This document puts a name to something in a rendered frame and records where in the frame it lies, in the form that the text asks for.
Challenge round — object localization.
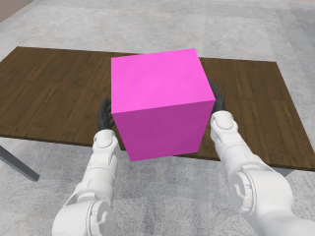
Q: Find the table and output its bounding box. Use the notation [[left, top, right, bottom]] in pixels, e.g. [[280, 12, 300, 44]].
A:
[[0, 46, 315, 182]]

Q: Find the right robot upper arm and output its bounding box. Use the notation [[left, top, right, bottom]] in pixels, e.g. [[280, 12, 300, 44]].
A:
[[228, 169, 315, 236]]

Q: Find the left robot forearm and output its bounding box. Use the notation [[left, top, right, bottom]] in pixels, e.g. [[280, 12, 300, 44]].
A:
[[51, 129, 121, 236]]

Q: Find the carton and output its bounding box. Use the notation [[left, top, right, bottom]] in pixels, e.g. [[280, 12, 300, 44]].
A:
[[111, 48, 216, 162]]

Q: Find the left robot upper arm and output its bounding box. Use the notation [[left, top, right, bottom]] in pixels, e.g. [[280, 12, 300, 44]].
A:
[[52, 199, 115, 236]]

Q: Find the robot left hand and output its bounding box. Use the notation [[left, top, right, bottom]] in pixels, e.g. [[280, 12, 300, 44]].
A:
[[96, 97, 115, 132]]

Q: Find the right robot forearm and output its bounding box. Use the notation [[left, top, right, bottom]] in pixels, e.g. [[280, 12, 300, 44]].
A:
[[210, 110, 293, 207]]

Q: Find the robot right hand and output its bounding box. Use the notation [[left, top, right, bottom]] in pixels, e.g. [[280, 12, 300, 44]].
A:
[[207, 79, 226, 115]]

